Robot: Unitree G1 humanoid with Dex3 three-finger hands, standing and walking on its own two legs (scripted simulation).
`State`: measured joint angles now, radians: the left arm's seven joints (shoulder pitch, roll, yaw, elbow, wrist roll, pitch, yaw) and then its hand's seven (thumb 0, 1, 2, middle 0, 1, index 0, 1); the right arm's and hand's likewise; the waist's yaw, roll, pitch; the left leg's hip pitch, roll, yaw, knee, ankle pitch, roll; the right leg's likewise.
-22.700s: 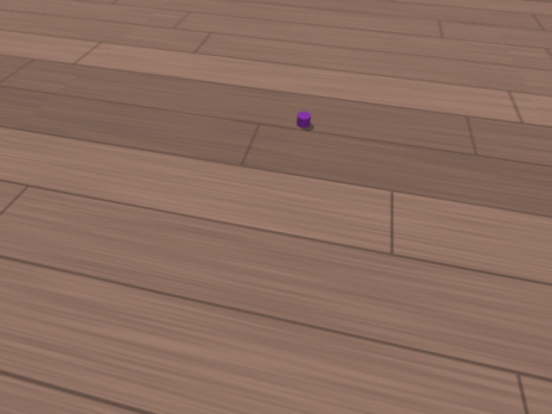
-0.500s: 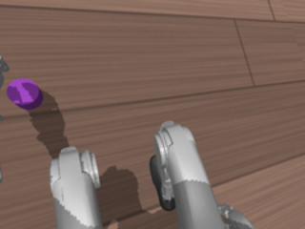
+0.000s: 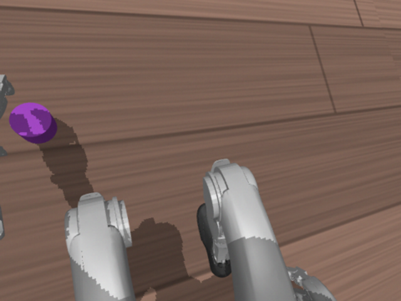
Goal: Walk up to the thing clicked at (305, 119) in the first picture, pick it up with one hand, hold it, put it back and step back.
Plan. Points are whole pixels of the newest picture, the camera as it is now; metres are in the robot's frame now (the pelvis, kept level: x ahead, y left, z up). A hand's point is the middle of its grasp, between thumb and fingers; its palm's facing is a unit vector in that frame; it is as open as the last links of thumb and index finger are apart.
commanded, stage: approach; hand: left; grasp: from above
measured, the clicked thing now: (34, 123) +0.51 +0.26 -0.29
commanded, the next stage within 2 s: close in in 0.82 s
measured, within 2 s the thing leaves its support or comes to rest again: neither
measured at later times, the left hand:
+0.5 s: hand (27, 100) +0.52 +0.24 -0.17, palm faces -0.41 -0.07 -0.91, open 13.1 cm
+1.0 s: hand (5, 119) +0.49 +0.29 -0.19, palm faces -0.46 -0.10 -0.88, open 13.5 cm
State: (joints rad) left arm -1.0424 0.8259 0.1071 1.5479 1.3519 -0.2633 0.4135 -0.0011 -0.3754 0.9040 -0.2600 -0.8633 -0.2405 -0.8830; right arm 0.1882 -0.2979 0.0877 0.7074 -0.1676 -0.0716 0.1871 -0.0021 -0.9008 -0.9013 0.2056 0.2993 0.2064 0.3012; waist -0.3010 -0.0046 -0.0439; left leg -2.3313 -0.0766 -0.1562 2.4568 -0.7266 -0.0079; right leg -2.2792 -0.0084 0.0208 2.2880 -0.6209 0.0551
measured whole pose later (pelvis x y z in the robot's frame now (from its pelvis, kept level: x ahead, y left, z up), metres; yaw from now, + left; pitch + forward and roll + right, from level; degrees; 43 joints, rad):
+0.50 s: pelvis +0.00 +0.00 +0.00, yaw -1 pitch +35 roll -11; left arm -1.23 0.80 0.02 1.67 1.37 -0.20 0.44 0.00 -0.37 0.89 -0.20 -0.94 -0.22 -0.93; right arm 0.19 -0.30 0.13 0.69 -0.18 -0.09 0.17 0.00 -0.89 -0.89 0.21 0.30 0.21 0.30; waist -0.38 -0.01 -0.03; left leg -2.35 -0.07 -0.16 2.45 -0.72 -0.01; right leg -2.30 0.00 0.02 2.28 -0.61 0.05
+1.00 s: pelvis +0.00 +0.00 -0.01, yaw -1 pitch +33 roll -12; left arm -1.12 0.83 0.00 1.50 1.27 -0.26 0.33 0.00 -0.44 0.93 -0.14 -1.02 -0.17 -0.99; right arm 0.20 -0.32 0.12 0.70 -0.17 -0.07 0.17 0.00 -0.90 -0.89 0.21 0.30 0.21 0.30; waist -0.29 -0.04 0.01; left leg -2.35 -0.08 -0.17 2.48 -0.72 -0.01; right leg -2.30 0.00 0.01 2.30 -0.61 0.06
